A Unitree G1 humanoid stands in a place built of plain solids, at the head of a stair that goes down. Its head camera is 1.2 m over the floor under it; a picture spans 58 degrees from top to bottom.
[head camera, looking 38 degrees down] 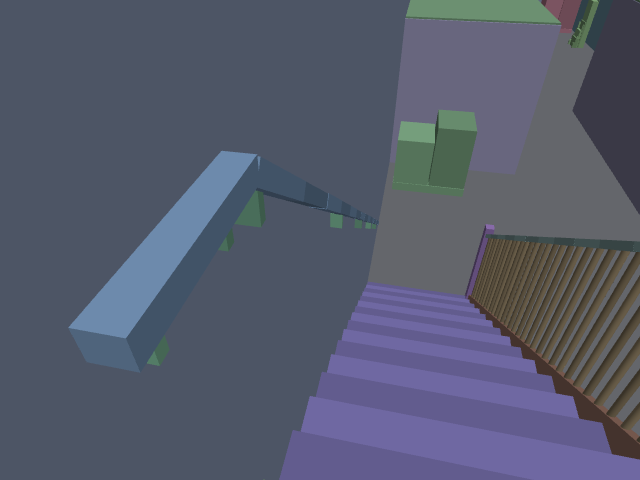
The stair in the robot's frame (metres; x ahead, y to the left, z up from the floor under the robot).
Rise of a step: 0.17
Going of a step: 0.24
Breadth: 1.20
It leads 12 degrees to the right of straight ahead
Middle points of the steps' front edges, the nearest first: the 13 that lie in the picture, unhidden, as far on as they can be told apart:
0.62 -0.49 -0.17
0.85 -0.54 -0.35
1.08 -0.59 -0.52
1.31 -0.64 -0.69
1.55 -0.69 -0.86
1.78 -0.74 -1.04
2.01 -0.79 -1.21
2.25 -0.84 -1.38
2.48 -0.89 -1.56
2.71 -0.94 -1.73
2.94 -0.99 -1.90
3.18 -1.04 -2.08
3.41 -1.09 -2.25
